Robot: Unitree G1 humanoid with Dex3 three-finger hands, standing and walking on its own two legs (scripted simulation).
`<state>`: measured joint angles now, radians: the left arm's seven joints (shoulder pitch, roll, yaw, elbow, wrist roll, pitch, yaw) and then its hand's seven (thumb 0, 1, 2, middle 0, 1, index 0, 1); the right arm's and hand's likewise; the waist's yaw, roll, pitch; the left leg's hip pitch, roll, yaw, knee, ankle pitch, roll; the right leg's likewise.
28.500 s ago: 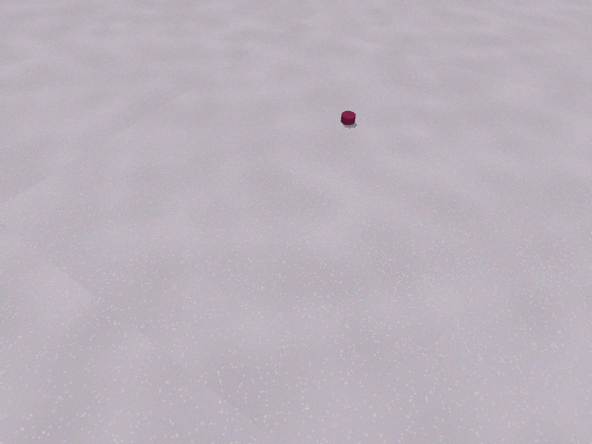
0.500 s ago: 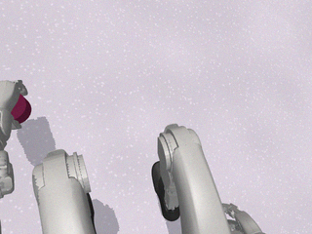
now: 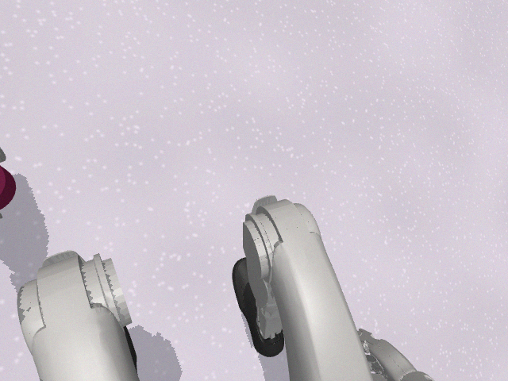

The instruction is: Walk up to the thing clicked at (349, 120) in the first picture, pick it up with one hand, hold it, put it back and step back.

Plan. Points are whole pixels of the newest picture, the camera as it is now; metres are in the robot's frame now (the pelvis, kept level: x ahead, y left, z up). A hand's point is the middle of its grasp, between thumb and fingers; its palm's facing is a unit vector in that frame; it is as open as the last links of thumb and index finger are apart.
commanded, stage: rest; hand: left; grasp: from above
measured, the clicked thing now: out of the picture +0.44 +0.30 -0.24
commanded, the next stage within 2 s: open in 0.98 s
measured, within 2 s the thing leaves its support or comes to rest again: neither
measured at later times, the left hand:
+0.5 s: hand out of the picture +0.43 +0.29 -0.24, palm faces -0.44 -0.15 -0.88, open 10.0 cm
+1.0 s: hand out of the picture +0.44 +0.29 -0.25, palm faces -0.44 -0.12 -0.89, open 10.0 cm
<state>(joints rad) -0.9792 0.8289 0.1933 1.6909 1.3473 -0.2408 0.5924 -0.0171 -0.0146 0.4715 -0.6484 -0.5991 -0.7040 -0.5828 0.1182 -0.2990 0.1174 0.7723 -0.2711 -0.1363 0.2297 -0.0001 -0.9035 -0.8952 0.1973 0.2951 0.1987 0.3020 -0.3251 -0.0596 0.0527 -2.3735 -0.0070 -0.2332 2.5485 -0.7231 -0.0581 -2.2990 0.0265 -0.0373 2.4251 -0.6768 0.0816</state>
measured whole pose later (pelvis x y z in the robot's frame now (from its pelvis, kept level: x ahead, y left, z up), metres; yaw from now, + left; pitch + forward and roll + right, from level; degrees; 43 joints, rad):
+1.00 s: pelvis +0.00 +0.01 -0.01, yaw -4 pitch +26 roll -14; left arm -1.01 0.93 0.14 1.83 1.34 -0.23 0.72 -0.01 0.00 0.45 -0.66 -0.56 -0.72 -0.54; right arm 0.05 -0.34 0.25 0.76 -0.33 -0.28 0.34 0.00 -0.91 -0.90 0.20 0.30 0.20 0.30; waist -0.37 -0.11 0.14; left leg -2.36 0.00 -0.29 2.62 -0.74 -0.03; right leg -2.24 0.05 -0.08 2.43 -0.67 0.09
